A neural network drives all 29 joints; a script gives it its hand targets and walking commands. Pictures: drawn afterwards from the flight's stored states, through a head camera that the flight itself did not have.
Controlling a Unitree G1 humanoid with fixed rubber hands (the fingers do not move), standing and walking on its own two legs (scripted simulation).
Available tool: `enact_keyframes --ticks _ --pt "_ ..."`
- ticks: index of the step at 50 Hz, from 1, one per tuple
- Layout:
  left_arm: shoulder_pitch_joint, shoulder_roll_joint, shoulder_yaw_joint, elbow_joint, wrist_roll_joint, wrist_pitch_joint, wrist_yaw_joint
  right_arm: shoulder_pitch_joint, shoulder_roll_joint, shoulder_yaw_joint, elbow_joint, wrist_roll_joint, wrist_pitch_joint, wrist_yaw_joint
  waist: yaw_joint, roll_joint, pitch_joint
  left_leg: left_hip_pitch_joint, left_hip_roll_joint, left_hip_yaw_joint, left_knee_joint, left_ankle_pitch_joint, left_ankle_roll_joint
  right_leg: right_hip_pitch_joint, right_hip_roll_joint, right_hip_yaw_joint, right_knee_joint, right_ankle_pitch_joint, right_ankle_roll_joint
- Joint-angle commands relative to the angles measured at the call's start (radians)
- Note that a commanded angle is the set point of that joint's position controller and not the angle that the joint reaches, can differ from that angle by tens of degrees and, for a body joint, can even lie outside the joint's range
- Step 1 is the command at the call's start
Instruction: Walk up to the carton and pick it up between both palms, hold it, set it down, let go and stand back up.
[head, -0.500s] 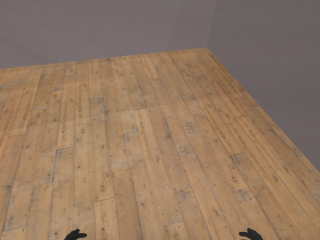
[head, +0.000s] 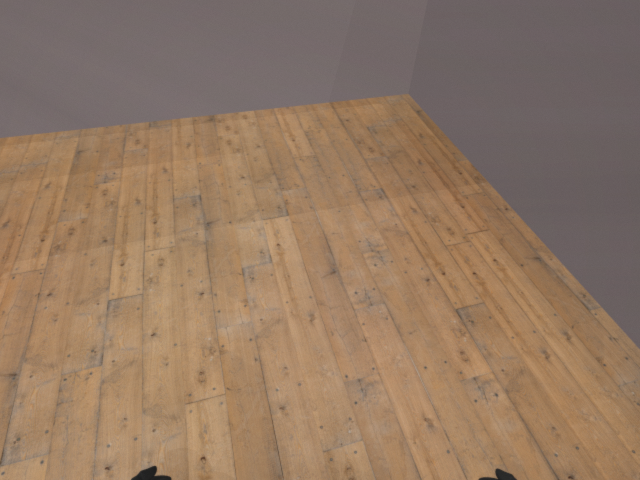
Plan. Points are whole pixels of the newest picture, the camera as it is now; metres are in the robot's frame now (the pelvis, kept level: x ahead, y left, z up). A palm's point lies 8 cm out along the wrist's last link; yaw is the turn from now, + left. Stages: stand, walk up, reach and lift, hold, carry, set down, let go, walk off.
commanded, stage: stand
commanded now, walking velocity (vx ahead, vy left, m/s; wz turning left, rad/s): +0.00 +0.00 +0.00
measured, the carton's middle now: out of the picture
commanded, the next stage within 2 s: walk up in 0.12 s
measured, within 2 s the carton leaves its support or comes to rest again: neither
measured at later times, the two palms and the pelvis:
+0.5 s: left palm out of the picture +0.07 +0.30 -0.10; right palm out of the picture +0.13 -0.24 -0.10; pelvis -0.02 +0.02 -0.01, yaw +8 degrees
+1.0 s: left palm out of the picture -0.14 +0.37 -0.12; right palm out of the picture +0.13 -0.10 -0.12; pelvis -0.09 +0.09 -0.02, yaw +29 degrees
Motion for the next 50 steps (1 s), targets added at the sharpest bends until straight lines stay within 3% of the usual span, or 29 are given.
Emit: enact_keyframes --ticks 1,6,9,12,15,16,17,18,19,20,22,23,26,28,29,30,31,32,33,34,35,38,42,44,45,46,47,48,50 --pt "0.001 0.137 0.036 -0.084 0.001 -0.022 0.004 0.001 -0.147 -0.037 -0.084 -0.001 -0.021 -0.005 0.0 0.019 -0.05 -0.003 0.07 -0.097 -0.141 0.027 0.04 -0.004 -0.088 0.107 -0.132 0.013 -0.03" --pt "0.012 0.132 0.036 -0.079 0.001 -0.021 0.003 -0.005 -0.142 -0.037 -0.083 0.001 -0.02 -0.007 0.01 0.042 -0.036 -0.034 0.075 -0.104 -0.158 -0.003 0.043 0.004 -0.083 0.101 -0.134 -0.001 -0.031" --pt "-0.007 0.135 0.036 -0.082 0.001 -0.023 0.003 -0.001 -0.142 -0.038 -0.085 0.002 -0.02 -0.005 -0.005 0.005 -0.028 -0.019 0.076 -0.102 -0.148 0.025 0.045 -0.016 -0.085 0.103 -0.133 0.01 -0.032" --pt "0.011 0.136 0.034 -0.071 0.0 -0.024 0.004 0.006 -0.155 -0.038 -0.08 0.0 -0.021 -0.005 0.001 0.036 -0.045 -0.009 0.074 -0.102 -0.143 0.043 0.047 -0.004 -0.085 0.105 -0.133 0.024 -0.032" --pt "0.001 0.138 0.033 -0.075 0.0 -0.025 0.007 0.005 -0.139 -0.034 -0.076 0.002 -0.022 -0.007 -0.001 0.013 -0.038 -0.004 0.076 -0.101 -0.14 0.06 0.046 -0.006 -0.088 0.109 -0.139 0.039 -0.034" --pt "-0.017 0.237 0.073 -0.047 0.021 -0.026 0.029 -0.069 -0.251 -0.059 -0.1 -0.019 0.003 0.02 0.003 0.04 -0.027 -0.176 0.022 -0.114 0.035 0.422 0.059 0.117 -0.147 0.124 -0.072 0.244 -0.11" --pt "0.045 0.284 0.086 -0.031 0.026 -0.028 0.041 -0.078 -0.239 -0.055 -0.116 -0.03 0.015 0.032 0.035 -0.033 -0.108 -0.23 -0.02 -0.043 0.201 0.364 0.031 0.213 -0.279 0.199 -0.106 0.369 -0.19" --pt "0.08 0.308 0.089 -0.028 0.024 -0.031 0.047 -0.106 -0.197 -0.048 -0.128 -0.058 0.03 0.038 0.063 -0.157 -0.121 -0.299 -0.045 -0.017 0.373 -0.164 0.0 0.222 -0.451 0.31 -0.18 0.54 -0.289" --pt "0.107 0.308 0.096 -0.013 0.035 -0.033 0.056 -0.134 -0.194 -0.059 -0.14 -0.081 0.052 0.037 0.076 -0.147 -0.1 -0.354 0.002 -0.075 0.552 -0.287 -0.007 0.182 -0.549 0.383 -0.214 0.574 -0.376" --pt "0.089 0.296 0.086 -0.008 0.041 -0.033 0.067 -0.126 -0.197 -0.056 -0.137 -0.08 0.066 0.04 0.049 -0.093 -0.06 -0.389 0.045 -0.126 0.654 -0.303 -0.005 0.171 -0.584 0.366 -0.206 0.579 -0.394" --pt "-0.014 0.278 0.092 -0.011 0.051 -0.031 0.087 -0.092 -0.193 -0.055 -0.127 -0.059 0.08 0.054 0.0 -0.07 -0.013 -0.393 0.079 -0.156 0.677 -0.23 -0.017 0.127 -0.534 0.257 -0.194 0.547 -0.352" --pt "-0.063 0.275 0.094 -0.012 0.054 -0.031 0.088 -0.064 -0.187 -0.054 -0.112 -0.053 0.084 0.062 -0.024 -0.097 -0.016 -0.372 0.09 -0.156 0.646 -0.196 -0.024 0.119 -0.498 0.192 -0.178 0.544 -0.322" --pt "-0.096 0.286 0.099 -0.006 0.051 -0.031 0.079 -0.091 -0.164 -0.048 -0.115 -0.038 0.085 0.088 -0.019 -0.198 -0.033 -0.303 0.111 -0.1 0.451 -0.145 -0.026 0.11 -0.422 0.051 -0.139 0.468 -0.257" --pt "-0.144 0.305 0.105 -0.016 0.053 -0.029 0.069 -0.085 -0.158 -0.048 -0.095 -0.026 0.074 0.093 -0.029 -0.242 -0.072 -0.119 0.106 -0.047 0.261 -0.101 -0.014 0.014 -0.387 -0.039 -0.111 0.382 -0.22" --pt "-0.134 0.312 0.111 -0.019 0.054 -0.025 0.064 -0.067 -0.171 -0.054 -0.085 -0.022 0.065 0.097 -0.027 -0.234 -0.101 -0.034 0.083 0.004 0.189 -0.087 -0.008 -0.025 -0.364 -0.071 -0.081 0.31 -0.205" --pt "-0.142 0.317 0.112 -0.018 0.054 -0.02 0.06 -0.014 -0.173 -0.061 -0.066 -0.018 0.057 0.099 -0.057 -0.211 -0.144 0.077 0.049 0.057 0.095 0.009 0.007 -0.072 -0.345 -0.099 -0.019 0.217 -0.183" --pt "-0.124 0.279 0.101 -0.012 0.052 -0.013 0.054 0.072 -0.206 -0.079 -0.026 -0.018 0.046 0.096 -0.096 -0.068 -0.186 0.182 -0.006 0.084 0.022 0.062 0.024 -0.126 -0.286 -0.162 0.132 0.104 -0.146" --pt "-0.072 0.201 0.071 -0.016 0.037 -0.002 0.048 0.112 -0.275 -0.099 -0.004 -0.017 0.037 0.087 -0.117 0.179 -0.189 0.207 -0.034 -0.015 -0.081 0.113 0.075 -0.188 -0.178 -0.199 0.318 -0.074 -0.096" --pt "-0.096 0.138 0.051 -0.076 0.022 0.006 0.046 0.087 -0.368 -0.113 -0.036 -0.032 0.027 0.078 -0.129 0.427 -0.125 0.203 0.185 -0.443 -0.225 0.214 0.198 -0.427 -0.036 -0.175 0.526 -0.466 -0.021" --pt "-0.135 0.17 0.056 -0.097 0.001 0.017 0.067 0.025 -0.426 -0.126 -0.05 -0.015 0.034 0.074 -0.146 0.418 -0.108 0.072 0.286 -0.611 -0.357 0.116 0.341 -0.41 -0.017 -0.037 0.674 -0.508 -0.011" --pt "-0.15 0.206 0.062 -0.077 -0.005 0.014 0.071 -0.018 -0.399 -0.122 -0.052 -0.007 0.037 0.063 -0.129 0.357 -0.09 0.049 0.249 -0.561 -0.355 0.114 0.347 -0.397 -0.027 0.02 0.721 -0.435 -0.013" --pt "-0.045 0.218 0.067 -0.011 -0.025 -0.021 0.059 -0.123 -0.322 -0.092 -0.083 -0.056 0.056 0.039 -0.044 0.244 -0.073 -0.017 0.15 -0.373 -0.192 0.234 0.29 -0.296 -0.052 -0.004 0.565 -0.215 -0.019" --pt "0.028 0.187 0.053 0.007 -0.028 -0.035 0.059 -0.098 -0.272 -0.074 -0.082 -0.055 0.081 0.049 -0.042 0.243 -0.113 -0.074 0.139 -0.437 -0.174 0.275 0.257 -0.086 -0.004 -0.03 0.243 -0.158 -0.021" --pt "0.135 0.17 0.048 0.04 -0.024 -0.037 0.065 -0.153 -0.247 -0.06 -0.083 -0.04 0.09 0.055 0.024 0.193 -0.142 -0.193 0.084 -0.422 -0.125 0.18 0.174 0.139 0.006 -0.028 -0.012 0.036 -0.038" --pt "0.173 0.197 0.058 0.058 -0.002 -0.037 0.069 -0.124 -0.199 -0.043 -0.083 -0.034 0.093 0.058 0.043 0.077 -0.158 -0.327 0.015 -0.377 -0.059 -0.011 0.105 0.285 -0.049 0.064 -0.145 0.013 -0.07" --pt "0.179 0.307 0.082 0.052 0.041 -0.037 0.077 -0.068 -0.126 -0.027 -0.108 -0.046 0.094 0.06 0.055 -0.196 -0.161 -0.497 -0.117 -0.198 0.261 -0.191 0.006 0.331 -0.366 0.453 -0.342 -0.319 -0.163" --pt "0.083 0.379 0.108 0.03 0.061 -0.031 0.086 -0.114 -0.218 -0.06 -0.126 -0.094 0.105 0.047 0.04 -0.187 -0.105 -0.522 -0.062 -0.151 0.522 -0.208 -0.051 0.101 -0.616 0.686 -0.48 -0.518 -0.254" --pt "-0.013 0.341 0.098 0.031 0.07 -0.038 0.097 -0.119 -0.29 -0.088 -0.093 -0.103 0.115 0.048 0.003 -0.081 -0.03 -0.463 -0.014 -0.169 0.65 -0.167 -0.055 -0.01 -0.599 0.605 -0.496 -0.488 -0.278" --pt "-0.089 0.221 0.065 0.022 0.068 -0.059 0.088 -0.045 -0.281 -0.092 -0.019 -0.086 0.108 0.067 -0.053 0.003 0.029 -0.429 0.018 -0.172 0.694 -0.051 -0.055 -0.007 -0.414 0.273 -0.38 -0.195 -0.215"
